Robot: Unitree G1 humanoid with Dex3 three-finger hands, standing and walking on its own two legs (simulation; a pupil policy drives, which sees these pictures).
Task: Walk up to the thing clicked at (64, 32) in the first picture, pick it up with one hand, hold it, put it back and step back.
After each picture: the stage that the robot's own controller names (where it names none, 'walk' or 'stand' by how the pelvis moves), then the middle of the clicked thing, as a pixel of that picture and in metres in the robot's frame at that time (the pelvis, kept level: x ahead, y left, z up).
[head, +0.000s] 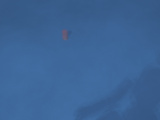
stand; (64, 34) +1.55 +0.21 -0.72
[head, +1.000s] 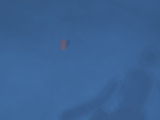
walk; (63, 44) +1.42 +0.15 -0.72
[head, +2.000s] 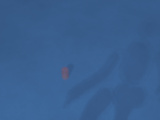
walk; (65, 73) +0.90 +0.14 -0.71
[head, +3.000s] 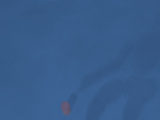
walk; (66, 108) +0.56 +0.18 -0.70
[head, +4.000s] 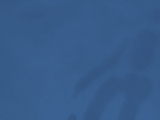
stand; out of the picture +0.37 +0.14 -0.70
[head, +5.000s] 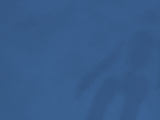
stand; out of the picture +0.35 +0.17 -0.72
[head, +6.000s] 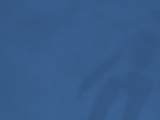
stand; out of the picture +0.35 +0.17 -0.73
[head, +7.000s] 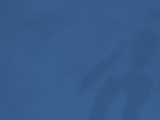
stand; out of the picture +0.34 +0.17 -0.73
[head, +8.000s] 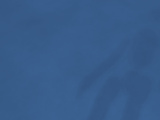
stand; out of the picture +0.34 +0.17 -0.73
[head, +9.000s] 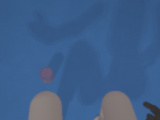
go down; (47, 75) +0.43 +0.16 -0.41
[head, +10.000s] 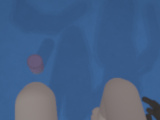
go down; (36, 64) +0.44 +0.18 -0.31
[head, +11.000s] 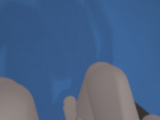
close in; out of the picture +0.42 +0.23 -0.23
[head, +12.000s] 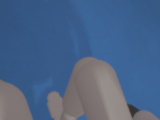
close; out of the picture +0.43 +0.24 -0.22
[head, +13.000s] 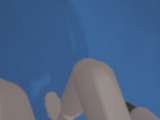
lift; out of the picture +0.40 +0.23 -0.23
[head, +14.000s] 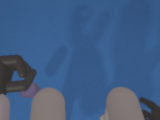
lift; (30, 90) +0.33 +0.23 -0.24
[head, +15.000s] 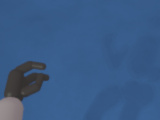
go down; out of the picture +0.28 +0.11 -0.70
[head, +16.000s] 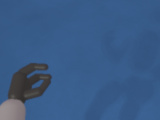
close; out of the picture +0.27 +0.13 -0.71
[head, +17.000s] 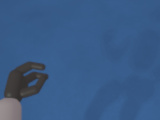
hold; out of the picture +0.27 +0.12 -0.71
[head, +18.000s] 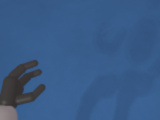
stand; out of the picture +0.28 +0.12 -0.66
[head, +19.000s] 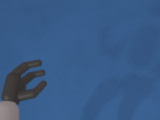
stand; out of the picture +0.27 +0.12 -0.69
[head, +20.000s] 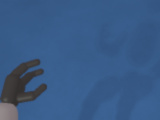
stand; out of the picture +0.28 +0.12 -0.68
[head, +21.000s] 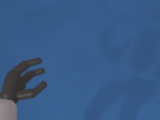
stand; out of the picture +0.28 +0.12 -0.70
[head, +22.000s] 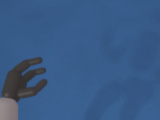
stand; out of the picture +0.29 +0.12 -0.71
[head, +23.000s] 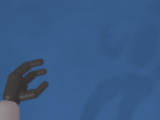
stand; out of the picture +0.30 +0.13 -0.69
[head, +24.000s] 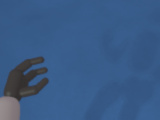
stand; out of the picture +0.30 +0.12 -0.71
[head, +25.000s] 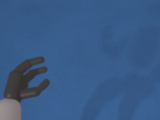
stand; out of the picture +0.32 +0.13 -0.69
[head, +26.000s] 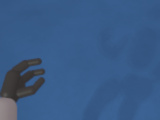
stand; out of the picture +0.32 +0.13 -0.71
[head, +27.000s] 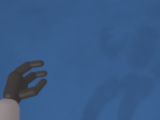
stand; out of the picture +0.33 +0.13 -0.70
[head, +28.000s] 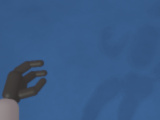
stand; out of the picture +0.33 +0.13 -0.70
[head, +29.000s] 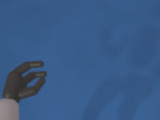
stand; out of the picture +0.33 +0.13 -0.70
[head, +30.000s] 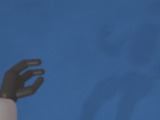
stand; out of the picture +0.33 +0.13 -0.69
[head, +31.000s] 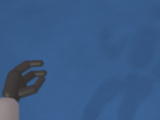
stand; out of the picture +0.33 +0.13 -0.71
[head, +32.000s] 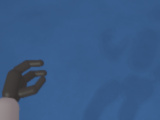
stand; out of the picture +0.32 +0.13 -0.70
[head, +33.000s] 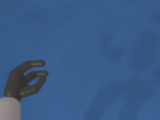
stand; out of the picture +0.32 +0.13 -0.71
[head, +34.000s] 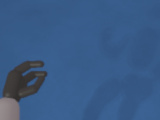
stand; out of the picture +0.32 +0.13 -0.71
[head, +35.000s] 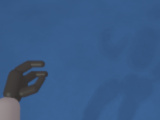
close; out of the picture +0.32 +0.13 -0.70
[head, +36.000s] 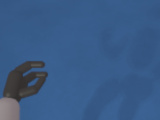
close; out of the picture +0.31 +0.13 -0.71
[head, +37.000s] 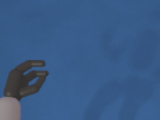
close; out of the picture +0.31 +0.13 -0.70
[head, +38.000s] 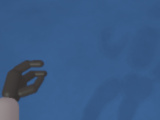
close; out of the picture +0.30 +0.13 -0.70
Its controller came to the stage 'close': yes
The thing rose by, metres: 0.22
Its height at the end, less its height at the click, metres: -0.02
